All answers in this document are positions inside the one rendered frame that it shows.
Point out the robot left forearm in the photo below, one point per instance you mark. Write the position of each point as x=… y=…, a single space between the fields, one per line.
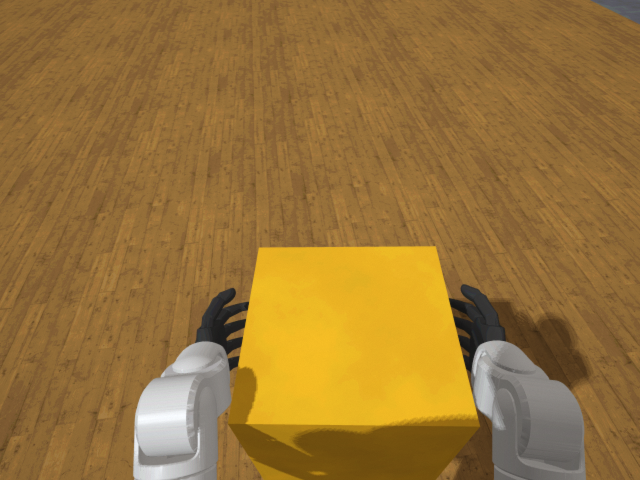
x=176 y=433

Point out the robot right forearm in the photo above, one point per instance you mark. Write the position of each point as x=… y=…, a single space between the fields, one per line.
x=537 y=423

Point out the left robot hand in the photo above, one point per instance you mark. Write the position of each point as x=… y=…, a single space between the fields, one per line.
x=213 y=329

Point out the right robot hand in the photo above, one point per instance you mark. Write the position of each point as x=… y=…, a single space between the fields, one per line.
x=485 y=326

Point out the carton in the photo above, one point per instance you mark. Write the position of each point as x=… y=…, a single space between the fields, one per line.
x=351 y=366

